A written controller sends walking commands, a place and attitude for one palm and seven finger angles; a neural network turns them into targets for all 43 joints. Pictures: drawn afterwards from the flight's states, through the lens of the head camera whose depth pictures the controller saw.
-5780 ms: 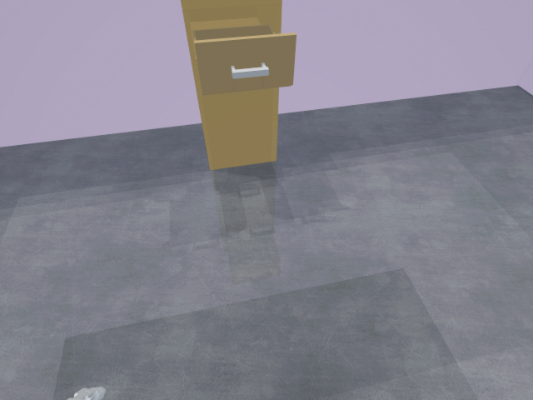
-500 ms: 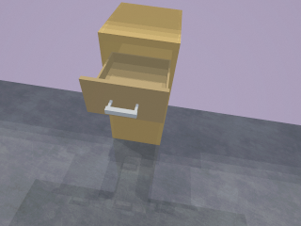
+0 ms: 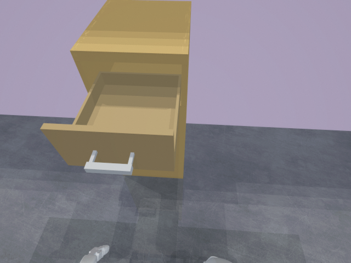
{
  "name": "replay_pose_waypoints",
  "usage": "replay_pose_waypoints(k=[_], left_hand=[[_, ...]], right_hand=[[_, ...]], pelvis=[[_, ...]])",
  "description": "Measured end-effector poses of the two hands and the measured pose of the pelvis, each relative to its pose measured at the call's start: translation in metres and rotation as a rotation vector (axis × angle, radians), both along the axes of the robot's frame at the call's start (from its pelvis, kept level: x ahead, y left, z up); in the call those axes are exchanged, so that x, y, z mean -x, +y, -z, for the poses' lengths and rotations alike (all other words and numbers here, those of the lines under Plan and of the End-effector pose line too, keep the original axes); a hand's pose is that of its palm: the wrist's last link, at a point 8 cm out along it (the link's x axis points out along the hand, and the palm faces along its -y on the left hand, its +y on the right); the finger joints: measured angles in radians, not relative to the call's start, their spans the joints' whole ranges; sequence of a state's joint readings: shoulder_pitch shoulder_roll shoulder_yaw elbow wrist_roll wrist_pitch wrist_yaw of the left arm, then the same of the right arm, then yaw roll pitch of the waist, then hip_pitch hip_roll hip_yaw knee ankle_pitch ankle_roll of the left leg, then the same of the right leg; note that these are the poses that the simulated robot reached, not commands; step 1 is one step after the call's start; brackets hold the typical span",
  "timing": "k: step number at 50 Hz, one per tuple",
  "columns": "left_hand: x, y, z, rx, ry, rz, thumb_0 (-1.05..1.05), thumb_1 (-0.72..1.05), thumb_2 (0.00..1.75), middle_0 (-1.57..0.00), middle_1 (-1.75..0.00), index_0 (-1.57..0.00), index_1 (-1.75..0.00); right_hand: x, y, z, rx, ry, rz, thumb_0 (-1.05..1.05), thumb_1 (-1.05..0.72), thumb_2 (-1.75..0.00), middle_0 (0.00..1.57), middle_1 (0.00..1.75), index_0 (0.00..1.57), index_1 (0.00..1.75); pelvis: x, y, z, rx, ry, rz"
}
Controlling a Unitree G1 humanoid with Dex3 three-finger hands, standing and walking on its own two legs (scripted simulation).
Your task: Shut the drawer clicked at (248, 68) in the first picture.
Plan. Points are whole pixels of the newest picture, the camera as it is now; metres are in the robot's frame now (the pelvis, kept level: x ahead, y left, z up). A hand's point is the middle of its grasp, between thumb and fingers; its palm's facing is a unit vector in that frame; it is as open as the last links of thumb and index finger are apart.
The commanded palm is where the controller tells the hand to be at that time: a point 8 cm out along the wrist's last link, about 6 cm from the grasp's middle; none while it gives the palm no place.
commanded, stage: come to a stop and stand still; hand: left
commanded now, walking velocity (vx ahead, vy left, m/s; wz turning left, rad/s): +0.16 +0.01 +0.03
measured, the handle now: (111, 161) +0.37 +0.19 -0.02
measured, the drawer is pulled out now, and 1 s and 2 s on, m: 0.30 0.30 0.30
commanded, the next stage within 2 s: look again from close up in 1.62 s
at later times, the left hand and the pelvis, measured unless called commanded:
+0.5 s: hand out of the picture +0.05 +0.20 -0.16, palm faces +0.05 -0.98 -0.20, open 7.4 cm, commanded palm none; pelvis +0.06 +0.02 +0.02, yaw -1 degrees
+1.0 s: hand out of the picture +0.04 +0.13 -0.15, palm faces +0.07 -0.97 -0.22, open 7.3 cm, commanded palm none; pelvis +0.01 -0.06 +0.02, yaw +1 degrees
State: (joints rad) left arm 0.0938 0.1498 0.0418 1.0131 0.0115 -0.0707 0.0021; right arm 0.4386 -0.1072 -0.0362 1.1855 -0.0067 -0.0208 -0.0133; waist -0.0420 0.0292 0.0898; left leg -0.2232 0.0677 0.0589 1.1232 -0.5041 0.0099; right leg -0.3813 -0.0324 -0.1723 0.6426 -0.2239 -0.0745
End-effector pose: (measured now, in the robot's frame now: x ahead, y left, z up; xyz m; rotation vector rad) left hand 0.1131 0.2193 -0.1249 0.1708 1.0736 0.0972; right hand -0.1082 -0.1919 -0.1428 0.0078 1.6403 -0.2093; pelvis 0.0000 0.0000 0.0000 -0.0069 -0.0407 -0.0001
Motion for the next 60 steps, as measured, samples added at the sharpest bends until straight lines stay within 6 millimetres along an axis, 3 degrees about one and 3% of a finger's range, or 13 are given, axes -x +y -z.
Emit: replay_pose_waypoints(k=[3,7,11,16,23,27,32,35,42,50,60], left_hand=[[0.012,-0.002,-0.003,-0.006,0.058,-0.040,0.00,0.91,0.90,-0.20,-0.30,-0.20,-0.30],[0.025,0.012,-0.008,-0.034,0.121,-0.083,-0.01,0.95,0.90,-0.20,-0.30,-0.21,-0.30],[0.041,0.019,-0.004,-0.020,0.197,-0.110,-0.01,0.94,0.90,-0.20,-0.30,-0.20,-0.30],[0.056,0.025,0.010,0.020,0.292,-0.141,0.00,0.92,0.90,-0.20,-0.30,-0.20,-0.30],[0.068,0.025,0.007,0.020,0.369,-0.136,0.01,0.91,0.90,-0.20,-0.30,-0.20,-0.30],[0.068,0.025,0.001,-0.024,0.371,-0.132,0.01,0.91,0.90,-0.20,-0.30,-0.20,-0.30],[0.064,0.015,-0.005,-0.089,0.303,-0.125,0.01,0.91,0.90,-0.20,-0.30,-0.20,-0.30],[0.064,0.001,-0.011,-0.105,0.272,-0.115,0.01,0.91,0.90,-0.20,-0.30,-0.20,-0.30],[0.062,-0.035,-0.019,-0.065,0.224,-0.090,0.01,0.91,0.90,-0.20,-0.30,-0.20,-0.30],[0.079,-0.045,-0.006,-0.030,0.221,-0.117,0.01,0.93,0.90,-0.20,-0.30,-0.21,-0.30],[0.128,-0.051,-0.005,-0.005,0.298,-0.134,0.01,0.92,0.90,-0.20,-0.30,-0.20,-0.30]], right_hand=[[-0.061,-0.019,-0.003,0.035,-0.117,-0.044,0.01,-0.91,-0.89,0.20,0.30,0.20,0.30],[-0.139,-0.032,-0.013,0.069,-0.274,-0.101,0.00,-0.91,-0.89,0.20,0.30,0.19,0.30],[-0.197,-0.037,-0.023,0.112,-0.366,-0.157,0.01,-0.94,-0.89,0.20,0.30,0.19,0.30],[-0.237,-0.021,-0.030,0.129,-0.414,-0.195,0.01,-0.93,-0.89,0.20,0.30,0.19,0.30],[-0.259,-0.004,-0.031,0.103,-0.435,-0.194,0.00,-0.93,-0.89,0.20,0.30,0.20,0.30],[-0.256,-0.013,-0.025,0.092,-0.441,-0.172,0.00,-0.93,-0.89,0.21,0.30,0.20,0.30],[-0.237,-0.041,-0.008,0.066,-0.429,-0.145,0.00,-0.92,-0.89,0.21,0.30,0.20,0.30],[-0.218,-0.058,-0.001,0.049,-0.398,-0.122,0.00,-0.91,-0.89,0.20,0.30,0.20,0.30],[-0.167,-0.082,-0.008,0.048,-0.306,-0.100,0.00,-0.91,-0.89,0.20,0.30,0.20,0.30],[-0.106,-0.081,-0.009,0.056,-0.200,-0.125,0.00,-0.91,-0.89,0.20,0.30,0.19,0.30],[-0.043,-0.063,-0.016,0.018,-0.113,-0.107,0.00,-0.91,-0.89,0.20,0.30,0.20,0.30]], pelvis=[[-0.013,-0.002,-0.009,0.007,0.006,-0.006],[-0.030,-0.003,-0.017,0.011,0.019,-0.013],[-0.046,0.005,-0.020,0.018,0.017,-0.004],[-0.063,0.018,-0.017,0.021,0.003,0.002],[-0.066,0.020,-0.020,-0.020,0.017,0.017],[-0.058,0.010,-0.018,-0.024,0.020,0.026],[-0.046,-0.012,-0.010,-0.044,0.017,0.030],[-0.039,-0.026,-0.011,-0.035,0.004,0.014],[-0.027,-0.045,-0.022,-0.045,0.014,0.009],[-0.006,-0.055,-0.019,-0.005,0.025,-0.014],[0.013,-0.056,-0.024,-0.016,0.012,-0.003]])
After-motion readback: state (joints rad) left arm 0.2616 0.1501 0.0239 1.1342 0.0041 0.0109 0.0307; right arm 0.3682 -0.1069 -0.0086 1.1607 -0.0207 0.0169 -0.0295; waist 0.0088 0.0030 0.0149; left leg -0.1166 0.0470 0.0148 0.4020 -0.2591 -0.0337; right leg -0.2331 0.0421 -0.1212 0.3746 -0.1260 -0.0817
